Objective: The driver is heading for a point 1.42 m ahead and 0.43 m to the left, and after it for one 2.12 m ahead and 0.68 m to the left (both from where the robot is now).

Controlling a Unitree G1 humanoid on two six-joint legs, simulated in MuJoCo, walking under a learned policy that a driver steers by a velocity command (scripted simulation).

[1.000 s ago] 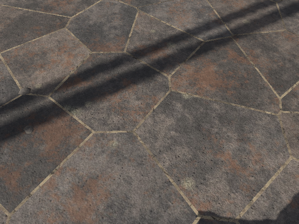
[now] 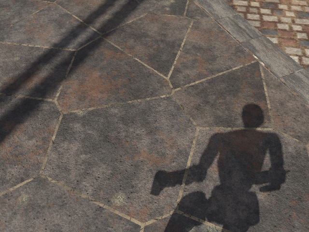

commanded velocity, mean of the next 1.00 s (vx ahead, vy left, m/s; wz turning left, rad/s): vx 0.04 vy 0.00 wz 0.40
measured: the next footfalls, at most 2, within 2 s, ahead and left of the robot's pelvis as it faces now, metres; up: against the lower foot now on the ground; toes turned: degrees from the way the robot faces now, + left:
right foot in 0.02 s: +0.02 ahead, -0.14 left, +0.00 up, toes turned +3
left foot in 0.46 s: +0.03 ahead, +0.12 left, +0.00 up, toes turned +12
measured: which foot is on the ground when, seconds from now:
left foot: down 0.00-0.18, up 0.20-0.44, down 0.46-1.00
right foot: up 0.00-0.00, down 0.02-0.46, up 0.48-0.98, down 1.00-1.00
